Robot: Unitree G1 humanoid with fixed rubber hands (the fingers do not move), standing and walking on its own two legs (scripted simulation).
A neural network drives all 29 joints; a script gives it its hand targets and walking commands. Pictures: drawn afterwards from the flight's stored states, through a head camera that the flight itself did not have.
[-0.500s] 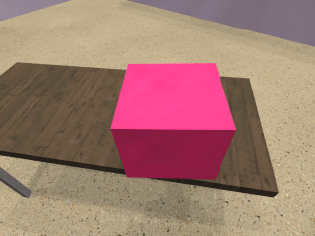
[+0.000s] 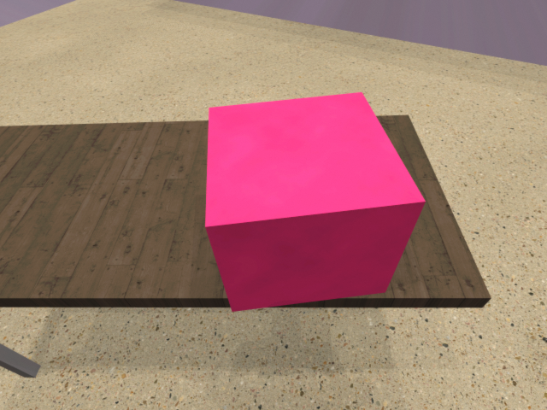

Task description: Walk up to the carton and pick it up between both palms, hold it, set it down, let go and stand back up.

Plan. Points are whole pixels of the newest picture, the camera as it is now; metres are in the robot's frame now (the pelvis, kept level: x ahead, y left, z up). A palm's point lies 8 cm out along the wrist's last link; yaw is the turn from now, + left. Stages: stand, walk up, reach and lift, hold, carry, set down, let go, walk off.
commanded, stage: walk up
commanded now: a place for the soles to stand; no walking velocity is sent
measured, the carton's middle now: (297, 200) +0.48 -0.01 +0.03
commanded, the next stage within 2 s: reach and lift in 0.92 s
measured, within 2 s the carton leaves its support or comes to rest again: neither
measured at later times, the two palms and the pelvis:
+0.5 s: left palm out of the picture +0.10 +0.26 -0.10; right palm out of the picture +0.04 -0.25 -0.11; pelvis +0.01 +0.02 +0.00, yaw -5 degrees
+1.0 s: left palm out of the picture +0.12 +0.26 -0.11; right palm out of the picture +0.04 -0.27 -0.14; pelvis +0.00 +0.01 -0.01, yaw -4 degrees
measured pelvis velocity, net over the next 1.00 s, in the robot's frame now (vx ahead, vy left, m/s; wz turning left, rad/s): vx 0.00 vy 0.01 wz -0.07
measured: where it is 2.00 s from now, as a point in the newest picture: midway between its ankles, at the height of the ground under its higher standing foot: outside the picture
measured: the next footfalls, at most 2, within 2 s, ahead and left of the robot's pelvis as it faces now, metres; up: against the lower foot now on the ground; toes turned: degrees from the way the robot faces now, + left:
none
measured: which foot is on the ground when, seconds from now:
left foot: down 0.00-1.00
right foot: down 0.00-1.00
